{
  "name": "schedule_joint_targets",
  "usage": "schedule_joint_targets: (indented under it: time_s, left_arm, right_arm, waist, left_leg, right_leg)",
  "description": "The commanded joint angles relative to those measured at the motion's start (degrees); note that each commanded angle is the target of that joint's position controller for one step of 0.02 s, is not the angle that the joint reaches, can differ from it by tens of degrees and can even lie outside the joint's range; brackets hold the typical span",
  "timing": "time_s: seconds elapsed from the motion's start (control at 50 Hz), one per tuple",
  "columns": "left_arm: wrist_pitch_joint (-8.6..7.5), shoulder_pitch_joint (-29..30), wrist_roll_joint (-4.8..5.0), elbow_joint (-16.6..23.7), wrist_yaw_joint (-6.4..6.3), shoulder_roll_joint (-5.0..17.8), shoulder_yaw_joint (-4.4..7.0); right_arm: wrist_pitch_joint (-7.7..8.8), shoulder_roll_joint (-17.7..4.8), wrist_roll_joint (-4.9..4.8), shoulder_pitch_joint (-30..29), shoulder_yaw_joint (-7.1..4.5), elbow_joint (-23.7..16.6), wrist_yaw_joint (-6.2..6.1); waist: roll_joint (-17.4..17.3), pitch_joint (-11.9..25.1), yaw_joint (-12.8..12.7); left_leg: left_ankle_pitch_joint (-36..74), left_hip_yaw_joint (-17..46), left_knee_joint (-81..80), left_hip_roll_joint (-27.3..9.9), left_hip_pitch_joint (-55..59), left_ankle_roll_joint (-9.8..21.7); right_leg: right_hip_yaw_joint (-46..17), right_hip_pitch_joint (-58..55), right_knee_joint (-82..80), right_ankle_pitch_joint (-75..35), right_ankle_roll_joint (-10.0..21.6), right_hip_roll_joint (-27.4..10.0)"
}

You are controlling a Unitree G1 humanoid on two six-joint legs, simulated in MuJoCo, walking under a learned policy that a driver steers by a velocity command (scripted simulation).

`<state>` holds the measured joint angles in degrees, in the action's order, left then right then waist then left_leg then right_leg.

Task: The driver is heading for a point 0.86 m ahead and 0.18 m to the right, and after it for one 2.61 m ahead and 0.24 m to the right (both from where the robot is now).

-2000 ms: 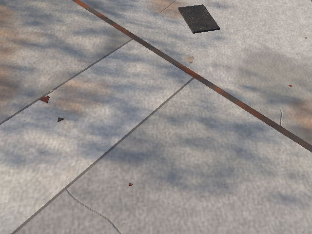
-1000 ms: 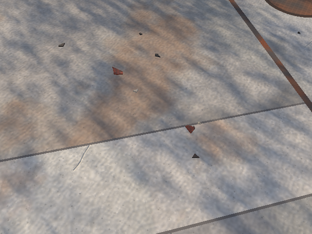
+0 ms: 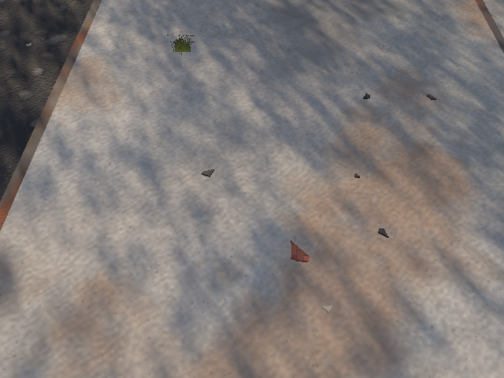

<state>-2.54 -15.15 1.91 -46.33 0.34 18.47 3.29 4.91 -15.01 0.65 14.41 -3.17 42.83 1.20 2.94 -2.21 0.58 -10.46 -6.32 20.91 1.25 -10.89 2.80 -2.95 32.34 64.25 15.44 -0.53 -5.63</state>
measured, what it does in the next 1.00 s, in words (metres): walks ahead, turning right: right foot, then left foot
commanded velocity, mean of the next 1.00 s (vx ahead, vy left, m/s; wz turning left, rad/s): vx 0.20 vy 0.00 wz -0.37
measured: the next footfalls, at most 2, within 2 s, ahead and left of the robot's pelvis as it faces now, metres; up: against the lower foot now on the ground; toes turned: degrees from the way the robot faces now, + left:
right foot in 0.32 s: +0.33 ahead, -0.15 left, +0.00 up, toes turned -16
left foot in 0.78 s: +0.42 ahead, +0.06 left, +0.00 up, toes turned -25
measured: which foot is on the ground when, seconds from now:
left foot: down 0.00-0.32, up 0.34-0.76, down 0.78-1.00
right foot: up 0.00-0.30, down 0.32-1.00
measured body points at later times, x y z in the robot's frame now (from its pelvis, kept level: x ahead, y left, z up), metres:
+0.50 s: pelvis +0.23 -0.06 -0.01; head +0.28 -0.09 +0.43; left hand +0.45 +0.17 -0.10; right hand +0.30 -0.37 -0.12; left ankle +0.25 +0.11 -0.66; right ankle +0.29 -0.14 -0.74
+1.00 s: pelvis +0.33 -0.04 -0.01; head +0.34 -0.03 +0.44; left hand +0.56 +0.14 -0.12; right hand +0.35 -0.33 -0.11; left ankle +0.38 +0.08 -0.74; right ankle +0.29 -0.14 -0.74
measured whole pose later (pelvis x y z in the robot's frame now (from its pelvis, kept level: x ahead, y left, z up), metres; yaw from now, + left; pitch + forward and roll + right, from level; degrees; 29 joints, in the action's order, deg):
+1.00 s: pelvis +0.33 -0.04 -0.01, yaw -24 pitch +0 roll +0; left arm 2.2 -10.4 -1.1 -40.4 -0.2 14.7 1.7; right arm 1.7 -13.8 1.0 10.2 -1.3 43.2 -0.4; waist 1.2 -1.1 -0.2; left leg -15.6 1.9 30.7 0.2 -14.9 -0.6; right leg -6.8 15.2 30.9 15.3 0.8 4.0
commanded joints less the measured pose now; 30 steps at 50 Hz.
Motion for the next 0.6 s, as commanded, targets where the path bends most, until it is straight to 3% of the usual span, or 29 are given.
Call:
schedule_joint_targets:
  time_s: [0.02,0.12,0.16,0.2,0.24,0.28,0.3,0.32,0.34,0.36,0.38,0.4,0.42,0.44,0.48,0.52,0.6]
  left_arm:
    - [0.67,-1.84,-0.15,3.10,-0.30,2.10,0.86]
    - [0.04,6.82,-0.71,6.12,1.34,0.17,-0.13]
    - [0.01,10.75,-0.76,8.03,2.10,-0.23,-0.49]
    - [-0.06,13.13,-1.22,9.96,2.93,0.17,-0.41]
    - [-0.06,11.88,-1.61,11.16,3.71,1.56,0.33]
    - [0.16,3.20,-1.49,9.74,3.77,4.71,2.10]
    - [0.23,-4.42,-1.55,7.99,3.00,7.53,3.68]
    - [0.79,-7.74,-1.55,7.59,1.39,12.28,4.93]
    - [0.81,-2.89,-2.84,10.72,0.84,16.90,4.93]
    - [0.79,-3.81,-2.60,12.43,1.50,13.38,4.31]
    - [0.54,-0.55,-2.11,12.76,1.64,10.63,3.60]
    - [0.45,2.19,-1.02,12.28,1.50,8.36,3.16]
    - [0.64,4.38,-0.64,12.56,1.00,6.32,2.52]
    - [0.88,5.32,-1.44,13.05,0.70,6.40,2.48]
    - [1.08,6.30,-2.37,13.40,0.38,7.28,2.84]
    - [1.32,5.82,-2.16,13.16,-0.32,8.35,3.23]
    - [2.81,6.53,-1.72,13.09,-1.67,7.70,2.75]
  right_arm:
    - [2.10,-6.38,0.63,-2.78,-1.87,-2.17,-0.51]
    - [1.62,-8.83,0.11,-0.75,-2.46,-0.04,-1.56]
    - [1.02,-9.99,-0.38,1.62,-2.85,1.22,-1.77]
    - [-0.18,-10.73,-0.90,1.95,-3.09,1.92,-2.10]
    - [-1.44,-12.16,-1.49,1.38,-3.46,1.83,-2.78]
    - [-2.51,-13.30,-2.13,-0.07,-3.83,1.04,-3.48]
    - [-2.64,-12.48,-2.47,-1.07,-3.48,0.55,-3.56]
    - [-2.04,-8.94,-0.67,1.95,-2.25,-0.39,-3.27]
    - [-0.98,-3.76,1.18,9.16,-0.38,-2.09,-2.24]
    - [-0.11,-9.93,-0.16,6.82,-1.35,-1.17,-1.38]
    - [-0.11,-10.79,-2.06,0.86,-1.62,-3.13,-1.36]
    - [-0.48,-9.64,-1.49,-1.42,-1.44,-3.40,-2.12]
    - [-1.30,-9.88,-0.55,-2.16,-1.66,-3.09,-2.98]
    - [-2.17,-10.16,-0.37,-1.38,-1.85,-3.18,-3.17]
    - [-3.11,-8.68,0.07,0.49,-1.60,-2.81,-3.40]
    - [-3.41,-7.50,0.29,-0.21,-1.18,-2.94,-3.78]
    - [-4.40,-7.18,-0.27,-2.71,-0.90,-2.99,-3.74]
  waist:
    - [-7.02,0.27,-1.46]
    - [-5.21,-2.25,1.47]
    - [-4.29,-3.62,3.05]
    - [-4.39,-4.57,3.16]
    - [-6.44,-1.74,1.52]
    - [-7.91,4.30,-3.26]
    - [-6.22,8.30,-7.60]
    - [3.23,12.92,-7.48]
    - [14.64,21.80,-0.35]
    - [4.25,31.01,-5.53]
    - [1.03,23.22,-5.13]
    - [-3.56,14.15,-3.12]
    - [-3.71,10.72,-1.72]
    - [-1.89,9.11,-0.13]
    - [-0.28,9.10,1.30]
    - [0.04,10.32,1.23]
    - [2.02,11.76,0.04]
  left_leg:
    - [12.37,8.30,-13.69,-15.50,2.16,8.57]
    - [14.64,-0.10,-14.65,-14.50,4.90,6.94]
    - [15.45,-1.34,-14.08,-15.98,8.47,6.80]
    - [25.29,-3.28,-10.01,-16.49,11.90,5.80]
    - [40.84,-4.48,-3.37,-16.68,14.55,4.22]
    - [52.15,-5.09,9.66,-15.32,14.59,2.25]
    - [47.33,-6.02,21.30,-12.74,10.19,-0.03]
    - [17.69,-5.98,38.65,-8.16,-3.21,-3.84]
    - [-29.39,1.40,61.62,3.70,-23.54,-8.06]
    - [-28.40,13.66,65.02,1.61,-24.56,-7.11]
    - [-23.87,13.35,62.59,-0.93,-27.07,-5.73]
    - [-19.69,12.03,56.90,-3.11,-28.71,-5.64]
    - [-17.06,11.83,52.50,-4.74,-26.94,-5.73]
    - [-15.23,11.95,50.22,-4.91,-22.96,-5.81]
    - [-13.78,11.10,45.72,-3.85,-19.17,-6.80]
    - [-11.63,10.95,40.09,-2.88,-18.98,-7.92]
    - [-4.25,11.21,32.42,-3.10,-17.39,-8.93]
  right_leg:
    - [-3.70,5.66,-1.93,-7.01,-1.15,-2.41]
    - [0.27,5.21,-19.18,-19.72,-0.27,-1.12]
    - [1.74,6.50,-23.30,-19.49,0.76,-0.88]
    - [3.88,6.89,-27.03,-16.98,1.87,0.22]
    - [6.66,2.90,-28.22,-12.64,3.34,3.00]
    - [8.99,-7.92,-29.26,-9.37,5.59,7.42]
    - [8.32,-19.21,-34.30,-15.51,7.53,9.26]
    - [-3.10,-34.41,-34.09,-37.33,10.79,1.32]
    - [-32.36,-51.61,-33.97,-56.24,25.44,-15.19]
    - [-35.10,-51.55,-38.58,-48.19,26.84,-16.07]
    - [-27.50,-45.39,-39.87,-40.66,23.69,-13.08]
    - [-21.72,-36.18,-41.32,-35.84,20.16,-9.37]
    - [-18.56,-29.49,-42.69,-33.15,18.24,-7.33]
    - [-17.44,-23.39,-44.19,-32.78,17.73,-6.07]
    - [-15.42,-18.07,-44.98,-36.26,17.60,-4.57]
    - [-14.23,-17.39,-44.18,-38.69,17.10,-3.55]
    - [-13.64,-16.76,-44.10,-24.43,14.37,-2.21]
